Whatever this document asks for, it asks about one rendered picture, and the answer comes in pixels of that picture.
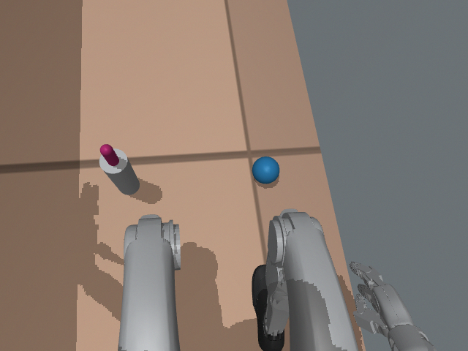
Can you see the right robot arm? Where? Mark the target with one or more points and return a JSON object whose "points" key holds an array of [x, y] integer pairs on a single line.
{"points": [[409, 338]]}

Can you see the right robot hand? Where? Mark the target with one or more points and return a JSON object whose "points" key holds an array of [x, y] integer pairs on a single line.
{"points": [[390, 308]]}

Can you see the right robot foot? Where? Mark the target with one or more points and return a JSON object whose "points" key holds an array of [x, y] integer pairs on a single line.
{"points": [[259, 298]]}

